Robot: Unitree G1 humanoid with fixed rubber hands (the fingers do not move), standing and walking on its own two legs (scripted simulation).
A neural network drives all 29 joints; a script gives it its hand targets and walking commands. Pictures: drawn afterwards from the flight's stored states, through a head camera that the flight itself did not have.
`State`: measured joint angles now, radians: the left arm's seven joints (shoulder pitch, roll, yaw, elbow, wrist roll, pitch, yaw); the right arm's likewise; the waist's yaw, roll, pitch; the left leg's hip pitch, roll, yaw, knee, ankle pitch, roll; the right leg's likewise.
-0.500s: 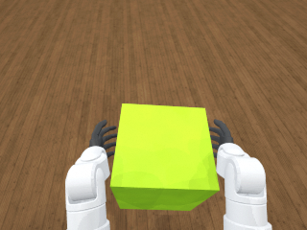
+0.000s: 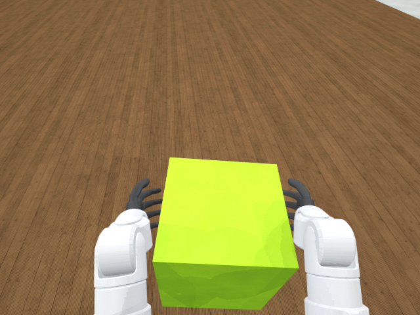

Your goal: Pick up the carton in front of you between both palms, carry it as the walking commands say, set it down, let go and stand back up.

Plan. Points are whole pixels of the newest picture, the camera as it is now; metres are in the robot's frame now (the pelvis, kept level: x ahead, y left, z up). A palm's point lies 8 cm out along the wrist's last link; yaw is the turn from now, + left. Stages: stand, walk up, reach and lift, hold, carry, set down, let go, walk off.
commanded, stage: carry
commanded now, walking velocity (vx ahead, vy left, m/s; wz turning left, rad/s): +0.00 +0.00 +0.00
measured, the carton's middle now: (217, 237) +0.29 +0.01 +0.00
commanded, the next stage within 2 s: hold in 1.46 s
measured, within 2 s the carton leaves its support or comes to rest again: neither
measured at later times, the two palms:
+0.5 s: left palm (134, 238) +0.25 +0.15 +0.09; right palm (309, 235) +0.24 -0.15 +0.08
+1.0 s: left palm (137, 252) +0.24 +0.15 +0.05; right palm (303, 249) +0.24 -0.15 +0.04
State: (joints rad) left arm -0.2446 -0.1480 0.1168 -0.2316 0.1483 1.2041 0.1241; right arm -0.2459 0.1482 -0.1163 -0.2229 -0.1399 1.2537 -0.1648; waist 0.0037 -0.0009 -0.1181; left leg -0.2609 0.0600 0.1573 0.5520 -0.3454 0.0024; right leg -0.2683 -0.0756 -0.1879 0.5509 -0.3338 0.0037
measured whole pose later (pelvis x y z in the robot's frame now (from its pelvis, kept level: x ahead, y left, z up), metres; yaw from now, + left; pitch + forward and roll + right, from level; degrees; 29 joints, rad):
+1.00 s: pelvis -0.05 +0.00 +0.00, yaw +0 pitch +2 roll +0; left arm -0.24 -0.15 0.18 0.21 0.27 0.74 0.02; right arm -0.24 0.15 -0.17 0.22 -0.27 0.78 -0.03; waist 0.00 0.00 -0.11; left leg -0.28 0.06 0.16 0.50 -0.25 0.02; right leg -0.29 -0.07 -0.19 0.50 -0.24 -0.01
